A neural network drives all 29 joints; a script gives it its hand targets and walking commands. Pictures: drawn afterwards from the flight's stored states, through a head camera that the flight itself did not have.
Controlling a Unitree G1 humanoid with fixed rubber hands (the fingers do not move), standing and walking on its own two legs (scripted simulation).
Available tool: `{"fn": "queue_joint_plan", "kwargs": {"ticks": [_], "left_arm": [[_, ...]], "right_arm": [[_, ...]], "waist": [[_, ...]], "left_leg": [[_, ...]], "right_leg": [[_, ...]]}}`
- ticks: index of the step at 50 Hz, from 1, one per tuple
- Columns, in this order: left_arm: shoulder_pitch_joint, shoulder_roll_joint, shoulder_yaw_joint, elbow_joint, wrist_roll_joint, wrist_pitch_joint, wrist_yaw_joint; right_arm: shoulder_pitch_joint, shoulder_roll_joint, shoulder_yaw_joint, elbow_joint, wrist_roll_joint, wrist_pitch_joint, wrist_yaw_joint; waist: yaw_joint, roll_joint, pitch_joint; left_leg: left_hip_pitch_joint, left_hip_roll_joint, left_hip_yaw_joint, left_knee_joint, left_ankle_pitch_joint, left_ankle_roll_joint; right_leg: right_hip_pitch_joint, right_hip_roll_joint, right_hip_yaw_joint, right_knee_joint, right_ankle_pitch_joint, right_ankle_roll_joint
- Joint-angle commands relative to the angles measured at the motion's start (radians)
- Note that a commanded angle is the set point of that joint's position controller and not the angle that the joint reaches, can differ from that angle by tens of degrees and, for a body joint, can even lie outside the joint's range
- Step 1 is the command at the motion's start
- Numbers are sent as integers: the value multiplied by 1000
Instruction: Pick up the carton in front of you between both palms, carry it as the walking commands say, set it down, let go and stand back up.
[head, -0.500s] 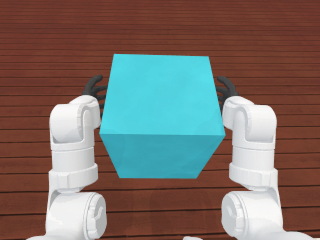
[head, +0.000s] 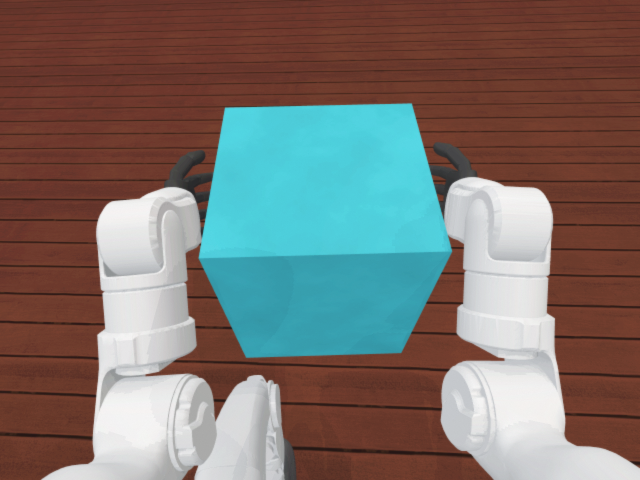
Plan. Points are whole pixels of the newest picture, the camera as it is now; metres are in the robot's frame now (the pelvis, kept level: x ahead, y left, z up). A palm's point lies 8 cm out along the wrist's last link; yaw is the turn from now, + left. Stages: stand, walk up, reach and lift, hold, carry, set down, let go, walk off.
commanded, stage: carry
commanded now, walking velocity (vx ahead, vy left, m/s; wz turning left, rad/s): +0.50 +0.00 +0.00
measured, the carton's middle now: (321, 242) +0.38 +0.01 +0.09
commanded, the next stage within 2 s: none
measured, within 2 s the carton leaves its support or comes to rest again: neither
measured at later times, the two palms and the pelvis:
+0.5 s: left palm out of the picture +0.69 +0.17 +0.32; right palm out of the picture +0.69 -0.13 +0.33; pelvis +0.32 +0.03 +0.12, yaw +1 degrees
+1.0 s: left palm out of the picture +0.95 +0.20 +0.23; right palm out of the picture +0.96 -0.10 +0.22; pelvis +0.61 +0.05 +0.13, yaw +2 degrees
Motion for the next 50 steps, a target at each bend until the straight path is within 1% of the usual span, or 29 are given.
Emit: {"fn": "queue_joint_plan", "kwargs": {"ticks": [1, 2, 3, 4, 5, 6, 7, 8, 9, 10, 11, 13, 14, 16, 19, 23, 25, 26, 27, 28, 29, 30, 31, 32, 33, 36, 41, 48, 50], "left_arm": [[-777, -1026, -606, -52, -440, 0, -273], [-778, -1026, -608, -61, -430, -6, -275], [-783, -1028, -612, -79, -418, -13, -274], [-788, -1028, -617, -103, -400, -24, -272], [-770, -1019, -622, -107, -377, -28, -269], [-754, -994, -603, -102, -354, -38, -254], [-732, -974, -582, -120, -323, -42, -240], [-722, -957, -576, -126, -297, -43, -230], [-720, -942, -578, -146, -277, -46, -220], [-717, -924, -574, -154, -266, -48, -212], [-707, -913, -578, -162, -258, -49, -207], [-690, -899, -588, -149, -248, -48, -203], [-668, -887, -597, -135, -247, -44, -201], [-656, -879, -607, -98, -247, -31, -199], [-658, -869, -602, -22, -249, -6, -200], [-727, -902, -587, 66, -291, 26, -208], [-771, -921, -569, 113, -319, 36, -213], [-781, -929, -555, 139, -332, 38, -215], [-790, -935, -539, 156, -344, 39, -219], [-799, -948, -519, 170, -358, 40, -226], [-836, -925, -504, 179, -365, 41, -229], [-845, -952, -501, 191, -382, 38, -231], [-865, -981, -489, 161, -398, 34, -236], [-889, -1034, -502, 140, -424, 32, -244], [-927, -1076, -515, 103, -447, 27, -251], [-920, -1151, -521, 79, -458, 7, -264], [-767, -1203, -548, 71, -405, -44, -273], [-457, -1196, -666, -71, -312, -120, -272], [-354, -1174, -713, -146, -298, -135, -267]], "right_arm": [[-653, 1049, 609, -2, 384, -32, 166], [-681, 1074, 628, -30, 403, -41, 169], [-726, 1103, 648, -74, 426, -50, 173], [-723, 1100, 666, -103, 451, -66, 180], [-750, 1119, 684, -118, 480, -84, 189], [-744, 1132, 704, -149, 511, -80, 202], [-800, 1155, 722, -192, 543, -86, 212], [-846, 1175, 736, -230, 570, -93, 221], [-872, 1181, 743, -257, 584, -95, 229], [-877, 1189, 757, -264, 599, -95, 236], [-867, 1184, 759, -269, 604, -94, 240], [-840, 1149, 751, -256, 590, -85, 241], [-826, 1127, 742, -248, 579, -78, 243], [-785, 1083, 711, -200, 549, -57, 245], [-717, 1032, 647, -70, 508, -25, 259], [-717, 994, 565, 73, 466, -2, 273], [-729, 983, 525, 122, 450, 4, 270], [-741, 978, 505, 143, 443, 7, 266], [-746, 973, 490, 159, 435, 9, 262], [-752, 965, 468, 169, 425, 10, 255], [-767, 981, 453, 184, 417, 17, 248], [-806, 964, 434, 178, 405, 20, 237], [-827, 986, 431, 166, 400, 18, 228], [-826, 1009, 431, 154, 399, 18, 221], [-820, 1035, 427, 140, 399, 16, 217], [-757, 1105, 431, 139, 391, -1, 214], [-653, 1203, 507, 112, 385, -56, 223], [-439, 1274, 681, -47, 394, -135, 248], [-354, 1253, 720, -128, 394, -146, 252]], "waist": [[-77, -303, -420], [-143, -362, -516], [-222, -299, -626], [-253, -93, -721], [-227, 341, -776], [-181, 236, -803], [-169, 110, -755], [-154, 75, -664], [-120, 75, -604], [-112, 59, -564], [-122, 35, -533], [-131, -18, -487], [-130, -37, -494], [-137, 36, -482], [-136, 112, -434], [-137, 150, -345], [-101, 182, -336], [-56, 182, -359], [-11, 150, -415], [4, 67, -464], [-34, -160, -536], [-4, -283, -507], [-9, -218, -477], [-13, -112, -466], [-25, -53, -445], [-42, -83, -459], [-32, -102, -440], [-12, -174, -412], [-25, -175, -437]], "left_leg": [[522, -167, 185, -315, 68, 51], [652, -195, 160, -431, 114, 56], [863, -196, 77, -620, 173, 52], [1140, -33, -428, -858, -31, 131], [1262, 203, -973, -1094, 358, 293], [1295, 209, -910, -997, 567, 298], [1278, 185, -785, -895, 603, 260], [1217, 168, -705, -896, 532, 204], [1189, 155, -633, -908, 510, 170], [1174, 145, -571, -930, 449, 151], [1171, 151, -549, -951, 429, 149], [1177, 173, -505, -982, 484, 160], [1180, 171, -468, -990, 598, 156], [1196, 151, -370, -1031, 708, 152], [1184, 94, -223, -1057, 783, 111], [1170, 67, -142, -1087, 849, 58], [1177, 68, -102, -1013, 1060, 23], [1154, 56, -63, -907, 1107, -7], [1086, 32, -32, -756, 1037, -37], [919, 22, -42, -574, 736, -56], [653, -86, -61, -334, 217, -84], [431, -174, -132, -165, -15, -81], [377, -109, -182, -124, 18, -58], [380, -85, -179, -150, 83, -53], [393, -52, -180, -209, 129, -53], [439, -22, -146, -335, 207, -78], [402, -3, -85, -647, 288, -120], [537, -80, 22, -1020, 460, -108], [709, -111, 68, -1156, 514, -93]], "right_leg": [[6, -130, -38, 113, 1519, -150], [74, -143, -32, 290, 1672, -123], [45, -120, -48, 550, 1545, -83], [-283, -15, 44, 887, 1064, -35], [-511, 215, 113, 1375, 101, 15], [-618, 196, 310, 1593, 51, -39], [-705, 161, 292, 1637, 34, -68], [-776, 115, 236, 1581, -1, -82], [-827, 79, 228, 1522, 22, -87], [-848, 64, 199, 1482, -10, -83], [-881, 57, 178, 1442, -33, -80], [-902, 39, 147, 1229, -214, -63], [-886, 22, 117, 1142, -126, -60], [-880, 25, 67, 956, 25, -55], [-786, 42, 4, 663, 214, -52], [-628, 92, -82, 376, 322, -56], [-512, 125, -106, 301, 319, -68], [-389, 146, -123, 237, 317, -72], [-198, 147, -125, 191, 311, -67], [3, 19, 30, 207, 255, -70], [205, -283, 489, 231, 391, -183], [240, -311, 700, 116, 298, -280], [191, -285, 630, 108, 240, -266], [129, -250, 539, 102, 233, -233], [59, -235, 469, 85, 217, -201], [-2, -201, 342, 19, 175, -169], [107, -175, 187, -9, 394, -164], [254, -110, 15, 81, 765, -95], [233, -91, -29, 202, 860, -60]]}}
